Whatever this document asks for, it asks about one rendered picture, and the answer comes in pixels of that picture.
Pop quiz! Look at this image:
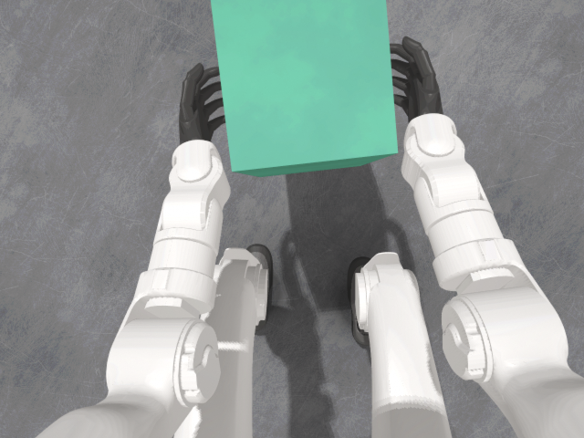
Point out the left robot hand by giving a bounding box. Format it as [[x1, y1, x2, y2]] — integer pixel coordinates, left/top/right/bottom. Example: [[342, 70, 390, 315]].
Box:
[[179, 63, 225, 145]]

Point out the carton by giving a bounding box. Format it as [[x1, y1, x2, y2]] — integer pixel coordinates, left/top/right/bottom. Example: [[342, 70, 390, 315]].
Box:
[[211, 0, 398, 177]]

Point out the right robot hand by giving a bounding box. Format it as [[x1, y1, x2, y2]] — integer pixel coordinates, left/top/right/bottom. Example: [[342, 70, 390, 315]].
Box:
[[390, 36, 443, 123]]

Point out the right robot upper arm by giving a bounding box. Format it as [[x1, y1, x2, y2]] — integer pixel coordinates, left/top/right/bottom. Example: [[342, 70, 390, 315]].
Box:
[[442, 287, 584, 438]]

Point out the robot right forearm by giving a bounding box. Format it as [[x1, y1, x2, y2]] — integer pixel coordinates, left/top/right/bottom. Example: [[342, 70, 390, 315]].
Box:
[[401, 113, 568, 359]]

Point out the robot left forearm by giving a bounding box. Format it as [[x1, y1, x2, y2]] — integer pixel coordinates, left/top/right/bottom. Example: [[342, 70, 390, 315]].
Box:
[[106, 140, 231, 389]]

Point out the left robot thigh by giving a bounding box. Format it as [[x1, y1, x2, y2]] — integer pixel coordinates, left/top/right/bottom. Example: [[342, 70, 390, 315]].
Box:
[[173, 259, 267, 438]]

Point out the robot right shin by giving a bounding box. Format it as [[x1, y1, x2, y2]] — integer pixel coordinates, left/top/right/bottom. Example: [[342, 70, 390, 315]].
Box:
[[359, 252, 420, 332]]

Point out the left robot upper arm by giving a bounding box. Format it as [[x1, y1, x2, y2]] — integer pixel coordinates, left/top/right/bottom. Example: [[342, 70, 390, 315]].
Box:
[[36, 318, 221, 438]]

